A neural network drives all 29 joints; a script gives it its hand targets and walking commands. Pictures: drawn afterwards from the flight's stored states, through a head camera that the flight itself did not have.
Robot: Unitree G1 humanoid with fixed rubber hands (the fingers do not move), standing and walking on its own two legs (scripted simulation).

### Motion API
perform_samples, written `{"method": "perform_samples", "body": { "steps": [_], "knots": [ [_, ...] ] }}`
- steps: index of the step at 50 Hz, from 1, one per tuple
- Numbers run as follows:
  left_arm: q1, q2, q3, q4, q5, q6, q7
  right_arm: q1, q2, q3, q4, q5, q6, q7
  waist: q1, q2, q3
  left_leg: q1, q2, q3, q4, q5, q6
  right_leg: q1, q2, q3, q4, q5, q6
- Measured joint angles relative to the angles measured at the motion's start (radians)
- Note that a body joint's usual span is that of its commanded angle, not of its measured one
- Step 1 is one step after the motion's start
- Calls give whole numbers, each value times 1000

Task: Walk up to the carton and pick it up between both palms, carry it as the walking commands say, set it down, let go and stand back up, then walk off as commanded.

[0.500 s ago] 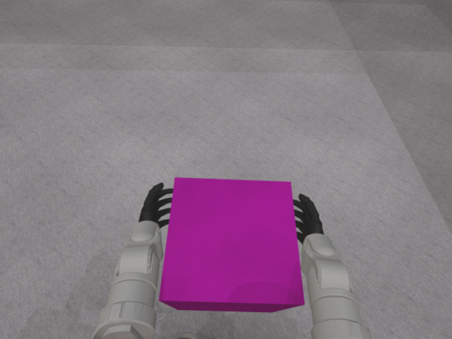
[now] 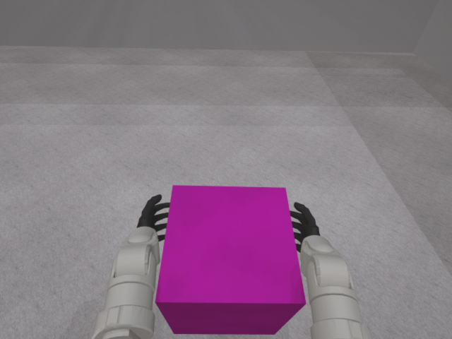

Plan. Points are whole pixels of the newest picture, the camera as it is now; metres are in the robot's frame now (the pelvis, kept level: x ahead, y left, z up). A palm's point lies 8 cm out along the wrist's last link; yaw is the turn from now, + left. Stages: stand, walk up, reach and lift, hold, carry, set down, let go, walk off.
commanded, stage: reach and lift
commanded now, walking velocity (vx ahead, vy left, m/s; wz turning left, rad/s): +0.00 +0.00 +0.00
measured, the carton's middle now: (226, 264) +0.28 +0.00 -0.03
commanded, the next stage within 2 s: hold in 1.08 s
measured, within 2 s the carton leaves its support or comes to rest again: neither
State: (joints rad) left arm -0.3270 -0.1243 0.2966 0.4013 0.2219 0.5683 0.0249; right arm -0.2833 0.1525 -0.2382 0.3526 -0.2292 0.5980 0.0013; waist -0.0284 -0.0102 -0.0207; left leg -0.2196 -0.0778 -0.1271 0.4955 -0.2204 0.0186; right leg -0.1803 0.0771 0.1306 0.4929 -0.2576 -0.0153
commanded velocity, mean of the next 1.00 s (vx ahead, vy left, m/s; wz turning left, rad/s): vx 0.00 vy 0.00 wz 0.00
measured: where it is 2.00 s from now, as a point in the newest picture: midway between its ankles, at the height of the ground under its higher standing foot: outside the picture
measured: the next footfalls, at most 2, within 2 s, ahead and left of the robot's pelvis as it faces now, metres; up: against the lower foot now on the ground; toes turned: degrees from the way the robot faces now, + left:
none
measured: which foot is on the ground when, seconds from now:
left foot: down 0.00-1.00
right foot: down 0.00-1.00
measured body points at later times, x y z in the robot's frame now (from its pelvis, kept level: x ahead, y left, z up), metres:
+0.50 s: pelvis +0.00 +0.00 +0.00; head -0.06 +0.01 +0.45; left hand +0.31 +0.16 +0.05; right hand +0.30 -0.15 +0.05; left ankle +0.03 +0.11 -0.74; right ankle +0.01 -0.11 -0.74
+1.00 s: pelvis +0.01 +0.00 +0.01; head -0.04 +0.01 +0.45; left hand +0.31 +0.16 +0.04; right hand +0.30 -0.15 +0.05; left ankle +0.03 +0.11 -0.74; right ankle +0.01 -0.11 -0.74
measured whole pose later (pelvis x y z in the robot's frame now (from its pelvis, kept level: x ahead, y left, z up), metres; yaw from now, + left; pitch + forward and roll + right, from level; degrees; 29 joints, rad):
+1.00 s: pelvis +0.01 +0.00 +0.01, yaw -1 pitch -7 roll +0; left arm -0.26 -0.15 0.28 0.24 0.23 0.72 0.02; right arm -0.25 0.15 -0.19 0.24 -0.23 0.74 0.02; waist -0.01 -0.02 0.01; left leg -0.06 -0.07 -0.11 0.39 -0.19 0.02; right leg -0.03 0.06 0.14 0.40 -0.23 -0.02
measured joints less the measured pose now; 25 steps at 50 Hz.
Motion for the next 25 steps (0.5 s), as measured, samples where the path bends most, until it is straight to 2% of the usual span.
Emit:
{"method": "perform_samples", "body": {
  "steps": [13,25],
  "knots": [
    [-52,12,15,-13,19,123,-11,-58,6,-14,-6,-15,121,1,0,-7,18,102,8,2,-24,6,-2,105,2,-2,-33,13,-4],
    [-29,7,13,-38,24,140,-17,-49,7,-4,-21,-23,143,7,8,-5,35,127,8,9,-39,10,2,129,-3,-1,-47,17,-1]
  ]
}}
